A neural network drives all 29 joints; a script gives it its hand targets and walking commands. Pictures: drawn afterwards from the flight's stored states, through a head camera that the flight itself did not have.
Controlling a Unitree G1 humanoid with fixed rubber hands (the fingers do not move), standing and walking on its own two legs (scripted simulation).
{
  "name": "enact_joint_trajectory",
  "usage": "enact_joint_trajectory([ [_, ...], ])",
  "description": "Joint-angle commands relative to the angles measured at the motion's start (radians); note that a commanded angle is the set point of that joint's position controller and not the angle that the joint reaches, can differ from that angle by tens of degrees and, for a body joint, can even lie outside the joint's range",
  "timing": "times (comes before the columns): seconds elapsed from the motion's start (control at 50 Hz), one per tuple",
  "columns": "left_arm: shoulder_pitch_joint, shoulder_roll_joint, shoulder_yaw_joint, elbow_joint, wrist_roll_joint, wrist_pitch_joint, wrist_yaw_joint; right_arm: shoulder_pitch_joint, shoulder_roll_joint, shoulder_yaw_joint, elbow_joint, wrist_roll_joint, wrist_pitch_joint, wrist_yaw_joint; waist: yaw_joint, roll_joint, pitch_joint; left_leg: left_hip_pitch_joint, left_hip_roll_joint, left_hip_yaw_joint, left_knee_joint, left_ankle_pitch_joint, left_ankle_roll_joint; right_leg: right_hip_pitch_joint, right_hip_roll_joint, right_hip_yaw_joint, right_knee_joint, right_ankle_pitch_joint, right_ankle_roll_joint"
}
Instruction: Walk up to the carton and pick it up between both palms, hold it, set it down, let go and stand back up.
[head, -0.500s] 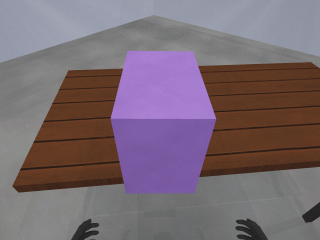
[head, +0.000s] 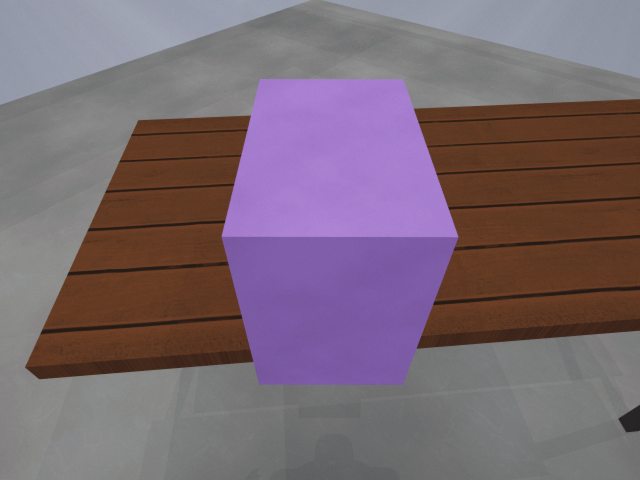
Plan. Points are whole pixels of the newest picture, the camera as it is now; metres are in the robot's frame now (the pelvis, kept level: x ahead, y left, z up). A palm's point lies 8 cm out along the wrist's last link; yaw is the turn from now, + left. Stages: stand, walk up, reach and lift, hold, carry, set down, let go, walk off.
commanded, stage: stand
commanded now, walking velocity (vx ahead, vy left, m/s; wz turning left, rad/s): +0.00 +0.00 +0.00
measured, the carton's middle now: (331, 231) +0.43 +0.01 +0.11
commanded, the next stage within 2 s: none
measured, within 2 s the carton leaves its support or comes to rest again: neither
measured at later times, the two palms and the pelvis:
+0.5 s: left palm out of the picture -0.03 +0.25 -0.14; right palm out of the picture -0.01 -0.21 -0.13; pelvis -0.02 +0.02 +0.00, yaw +1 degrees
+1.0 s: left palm out of the picture -0.07 +0.22 -0.14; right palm out of the picture -0.07 -0.21 -0.14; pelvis -0.04 +0.01 +0.00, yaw +1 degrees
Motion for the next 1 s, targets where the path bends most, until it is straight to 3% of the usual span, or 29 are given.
enact_joint_trajectory([
  [0.0,0.019,0.085,0.03,-0.023,-0.008,-0.025,0.016,0.04,-0.094,-0.021,-0.035,0.001,-0.02,-0.008,0.0,-0.001,-0.064,0.039,0.062,-0.078,-0.034,0.292,0.041,0.023,-0.115,0.077,-0.035,0.344,-0.038],
  [0.04,0.045,0.087,0.029,0.01,-0.014,-0.019,0.02,0.051,-0.104,-0.023,-0.018,-0.001,-0.017,-0.013,0.007,0.011,-0.054,0.05,0.065,-0.087,-0.04,0.323,0.047,0.013,-0.109,0.071,-0.039,0.325,-0.029],
  [0.16,0.055,0.076,0.022,0.104,-0.018,-0.001,0.026,0.093,-0.094,-0.021,0.039,0.003,-0.004,-0.027,-0.002,0.033,0.021,0.021,0.07,-0.118,-0.102,0.226,0.056,-0.019,-0.099,0.064,-0.073,0.174,-0.017],
  [0.24,0.07,0.065,0.015,0.161,-0.021,0.003,0.028,0.11,-0.105,-0.024,0.069,0.002,0.0,-0.031,-0.002,0.007,0.036,0.021,0.07,-0.135,-0.126,0.206,0.064,-0.013,-0.098,0.064,-0.087,0.157,-0.013],
  [0.3,0.088,0.067,0.016,0.201,-0.023,0.006,0.029,0.1,-0.093,-0.016,0.092,0.006,0.003,-0.035,0.005,0.032,0.053,0.008,0.069,-0.146,-0.17,0.12,0.064,-0.015,-0.097,0.064,-0.093,0.129,-0.004],
  [0.4,0.084,0.039,0.004,0.26,-0.024,0.009,0.029,0.12,-0.092,-0.018,0.127,0.009,0.002,-0.034,-0.006,0.018,0.048,-0.007,0.075,-0.17,-0.216,0.01,0.068,-0.001,-0.092,0.056,-0.093,0.116,-0.003],
  [0.44,0.092,0.042,0.002,0.28,-0.024,0.009,0.028,0.105,-0.086,-0.016,0.138,0.01,0.008,-0.037,-0.003,0.047,0.081,-0.029,0.072,-0.171,-0.23,-0.046,0.069,-0.023,-0.095,0.058,-0.104,0.1,0.0],
  [0.46,0.093,0.043,0.001,0.291,-0.022,0.009,0.028,0.116,-0.076,-0.013,0.144,0.009,0.01,-0.036,-0.007,0.022,0.08,-0.023,0.069,-0.174,-0.233,-0.055,0.067,-0.021,-0.094,0.057,-0.105,0.091,-0.001],
  [0.52,0.106,0.033,-0.003,0.325,-0.025,0.003,0.027,0.118,-0.083,-0.016,0.161,0.012,0.009,-0.037,-0.01,0.002,0.076,-0.013,0.064,-0.167,-0.223,-0.041,0.065,-0.035,-0.098,0.066,-0.113,0.093,-0.001],
  [0.82,0.124,0.01,-0.013,0.407,-0.032,0.008,0.032,0.15,-0.044,0.004,0.243,0.013,0.014,-0.042,-0.019,0.015,0.085,-0.009,0.046,-0.132,-0.189,-0.022,0.047,-0.073,-0.103,0.089,-0.145,0.037,-0.01],
  [0.9,0.113,0.013,-0.013,0.413,-0.031,0.012,0.031,0.145,-0.025,0.011,0.254,0.016,0.015,-0.045,-0.02,-0.021,0.105,-0.028,0.048,-0.137,-0.191,-0.025,0.045,-0.082,-0.104,0.091,-0.149,0.02,-0.012],
  [0.98,0.114,0.004,-0.015,0.419,-0.035,0.01,0.032,0.148,-0.046,0.01,0.265,0.014,0.009,-0.044,-0.017,-0.002,0.07,-0.024,0.045,-0.127,-0.186,-0.007,0.042,-0.051,-0.108,0.098,-0.143,0.043,-0.017],
])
